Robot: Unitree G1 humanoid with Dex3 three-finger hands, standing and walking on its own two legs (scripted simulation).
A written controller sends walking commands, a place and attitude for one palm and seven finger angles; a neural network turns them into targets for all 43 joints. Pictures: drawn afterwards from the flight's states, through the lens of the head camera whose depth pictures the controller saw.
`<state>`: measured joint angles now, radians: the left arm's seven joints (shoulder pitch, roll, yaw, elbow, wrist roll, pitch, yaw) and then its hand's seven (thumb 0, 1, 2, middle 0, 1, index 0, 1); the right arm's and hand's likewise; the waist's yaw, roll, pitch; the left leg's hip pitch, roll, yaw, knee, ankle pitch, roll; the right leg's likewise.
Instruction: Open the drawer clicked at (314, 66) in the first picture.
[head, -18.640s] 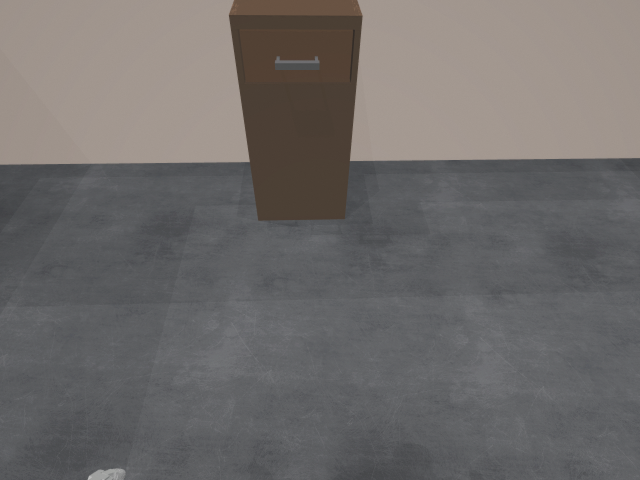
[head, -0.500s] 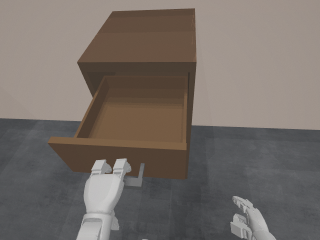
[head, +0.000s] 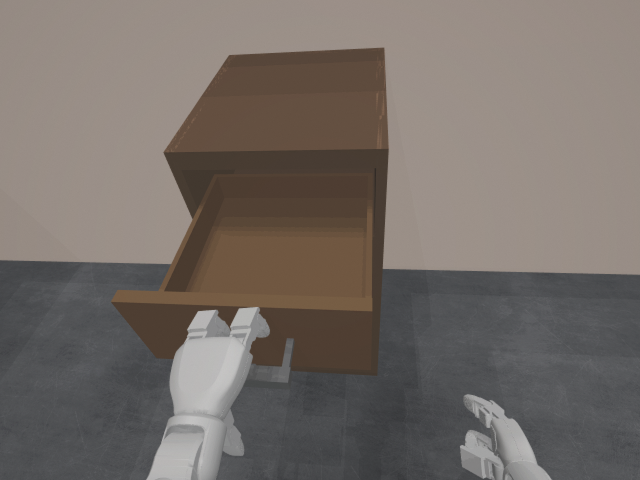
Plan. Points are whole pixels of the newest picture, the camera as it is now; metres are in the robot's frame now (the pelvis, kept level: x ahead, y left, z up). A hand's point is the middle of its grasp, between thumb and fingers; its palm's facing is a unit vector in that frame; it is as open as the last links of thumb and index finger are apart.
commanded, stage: lift the hand off the handle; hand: left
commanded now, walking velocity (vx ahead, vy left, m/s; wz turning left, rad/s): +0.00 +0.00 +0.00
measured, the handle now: (243, 359) +0.28 +0.15 -0.01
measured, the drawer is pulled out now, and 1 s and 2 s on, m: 0.29 0.29 0.29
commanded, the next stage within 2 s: draw the hand back to the body in 0.86 s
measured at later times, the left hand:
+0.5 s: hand (213, 349) +0.24 +0.15 +0.09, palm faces +0.12 -0.19 -0.98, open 13.8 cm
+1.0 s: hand (203, 340) +0.23 +0.15 +0.13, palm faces +0.11 -0.20 -0.97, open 13.8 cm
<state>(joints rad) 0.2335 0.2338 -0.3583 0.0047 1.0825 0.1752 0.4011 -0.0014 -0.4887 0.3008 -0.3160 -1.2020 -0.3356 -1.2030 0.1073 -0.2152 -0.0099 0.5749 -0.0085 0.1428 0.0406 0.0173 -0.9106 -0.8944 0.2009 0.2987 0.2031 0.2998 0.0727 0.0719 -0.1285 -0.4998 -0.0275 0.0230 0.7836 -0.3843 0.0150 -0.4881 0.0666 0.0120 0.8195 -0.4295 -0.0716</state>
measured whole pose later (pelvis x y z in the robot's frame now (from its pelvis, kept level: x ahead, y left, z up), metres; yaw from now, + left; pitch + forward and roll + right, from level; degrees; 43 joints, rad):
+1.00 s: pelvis +0.00 +0.00 +0.02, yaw -1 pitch -1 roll +1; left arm 0.26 0.35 -0.30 -0.39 0.98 0.24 0.09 0.00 -0.49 0.30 -0.32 -1.20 -0.32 -1.20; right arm 0.04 -0.24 0.04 0.57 0.02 0.18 0.08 0.02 -0.91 -0.89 0.20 0.30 0.20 0.30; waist 0.11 0.11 -0.07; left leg -0.25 -0.02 0.02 0.56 -0.29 0.01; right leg -0.24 0.07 0.03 0.59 -0.33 -0.07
